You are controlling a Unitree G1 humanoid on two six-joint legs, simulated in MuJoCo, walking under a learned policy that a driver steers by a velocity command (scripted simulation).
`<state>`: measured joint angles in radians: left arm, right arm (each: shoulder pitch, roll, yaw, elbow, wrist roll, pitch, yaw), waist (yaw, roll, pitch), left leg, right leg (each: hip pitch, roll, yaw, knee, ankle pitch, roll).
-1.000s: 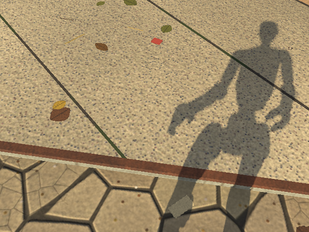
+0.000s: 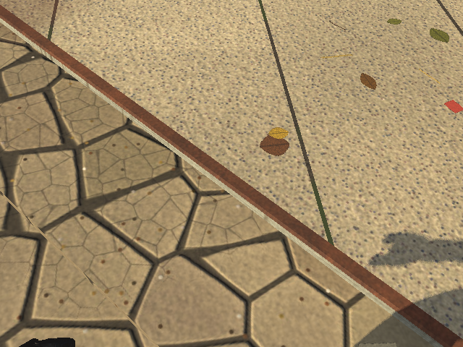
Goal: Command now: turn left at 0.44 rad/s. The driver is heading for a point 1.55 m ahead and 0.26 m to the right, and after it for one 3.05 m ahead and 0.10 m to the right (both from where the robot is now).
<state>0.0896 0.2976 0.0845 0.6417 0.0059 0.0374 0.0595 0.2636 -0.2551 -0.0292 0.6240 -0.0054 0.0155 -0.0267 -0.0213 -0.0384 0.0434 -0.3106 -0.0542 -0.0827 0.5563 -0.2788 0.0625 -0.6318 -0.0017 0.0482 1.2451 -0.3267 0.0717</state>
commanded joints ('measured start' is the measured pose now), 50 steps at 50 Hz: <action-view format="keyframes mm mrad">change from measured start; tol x8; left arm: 1 -50 34 -1 -73 0 -20 -5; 27 52 8 -19 -15 19 -43 -11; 50 155 -19 -19 213 -1 -62 8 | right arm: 1 -41 -146 -42 -82 3 -13 -20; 18 -127 -82 -31 -11 -6 7 26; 50 -50 -73 -44 294 18 -5 -8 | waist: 1 1 136 -164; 9 -25 200 -90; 15 -10 -70 -236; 23 29 17 -51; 50 8 123 -18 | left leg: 1 229 241 -251 -146 462 144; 9 113 229 -296 -150 315 161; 13 91 131 -214 -113 299 44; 17 59 29 -77 -67 41 -82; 25 -40 59 -150 -159 -97 -61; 47 25 57 -147 -192 -72 -49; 50 23 62 -186 -257 -412 -7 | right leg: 1 -43 -25 22 -118 25 26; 9 234 -17 -22 -558 -60 1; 11 364 2 -37 -772 149 -25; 13 524 -36 3 -817 363 -49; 14 622 -97 43 -769 514 -77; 17 522 -117 91 -780 237 -143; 21 429 -70 43 -772 75 -115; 47 486 -10 8 -766 122 -62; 50 441 48 -63 -692 -51 -59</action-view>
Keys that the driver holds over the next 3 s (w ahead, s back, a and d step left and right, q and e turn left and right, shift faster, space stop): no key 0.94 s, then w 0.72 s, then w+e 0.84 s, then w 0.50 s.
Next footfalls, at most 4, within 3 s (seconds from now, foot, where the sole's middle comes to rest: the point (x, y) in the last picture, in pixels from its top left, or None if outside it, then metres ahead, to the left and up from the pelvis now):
0.18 right None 0.07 -0.16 -0.75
1.58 left None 0.35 0.13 -0.75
2.14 right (254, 298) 0.57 -0.10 -0.74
2.52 left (204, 194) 0.91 0.05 -0.71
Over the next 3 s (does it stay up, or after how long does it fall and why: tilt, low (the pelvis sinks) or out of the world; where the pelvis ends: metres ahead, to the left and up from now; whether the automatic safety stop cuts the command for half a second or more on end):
stays up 0.88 -0.12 0.05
